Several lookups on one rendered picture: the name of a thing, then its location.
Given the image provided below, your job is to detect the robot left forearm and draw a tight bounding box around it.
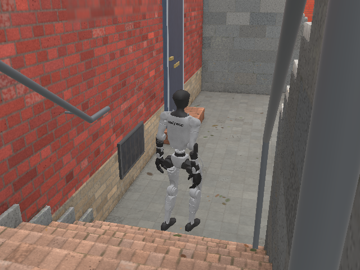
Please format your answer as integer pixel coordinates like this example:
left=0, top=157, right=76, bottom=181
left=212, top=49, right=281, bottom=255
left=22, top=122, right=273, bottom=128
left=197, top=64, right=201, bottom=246
left=156, top=138, right=164, bottom=159

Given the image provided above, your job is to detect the robot right upper arm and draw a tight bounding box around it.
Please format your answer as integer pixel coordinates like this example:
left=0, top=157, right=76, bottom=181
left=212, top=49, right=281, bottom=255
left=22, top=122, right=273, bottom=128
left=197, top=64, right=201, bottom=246
left=187, top=116, right=201, bottom=151

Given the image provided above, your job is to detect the robot right forearm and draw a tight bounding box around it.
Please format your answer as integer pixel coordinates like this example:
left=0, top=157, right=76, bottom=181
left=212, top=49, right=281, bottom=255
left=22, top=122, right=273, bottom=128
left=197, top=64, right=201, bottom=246
left=190, top=143, right=200, bottom=174

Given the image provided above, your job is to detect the right robot hand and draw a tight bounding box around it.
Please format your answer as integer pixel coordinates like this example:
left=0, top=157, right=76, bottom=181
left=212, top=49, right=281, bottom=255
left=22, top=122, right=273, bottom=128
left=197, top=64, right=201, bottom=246
left=188, top=173, right=202, bottom=189

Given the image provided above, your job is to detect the left robot hand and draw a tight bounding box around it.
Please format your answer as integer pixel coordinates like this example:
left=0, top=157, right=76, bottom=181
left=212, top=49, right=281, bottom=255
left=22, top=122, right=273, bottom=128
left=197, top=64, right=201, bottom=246
left=155, top=157, right=167, bottom=173

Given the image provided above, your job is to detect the robot left upper arm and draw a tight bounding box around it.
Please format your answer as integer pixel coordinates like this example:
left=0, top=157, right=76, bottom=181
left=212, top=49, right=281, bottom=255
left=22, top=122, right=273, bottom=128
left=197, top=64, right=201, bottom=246
left=156, top=111, right=171, bottom=141

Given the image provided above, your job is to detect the robot left thigh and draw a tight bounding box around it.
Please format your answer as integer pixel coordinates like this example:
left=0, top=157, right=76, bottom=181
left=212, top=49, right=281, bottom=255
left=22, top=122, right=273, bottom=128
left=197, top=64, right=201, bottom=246
left=163, top=155, right=179, bottom=196

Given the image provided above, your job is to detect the left robot shin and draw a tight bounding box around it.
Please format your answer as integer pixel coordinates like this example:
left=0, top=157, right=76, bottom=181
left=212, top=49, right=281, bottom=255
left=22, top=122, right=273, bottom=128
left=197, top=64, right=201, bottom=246
left=164, top=186, right=177, bottom=224

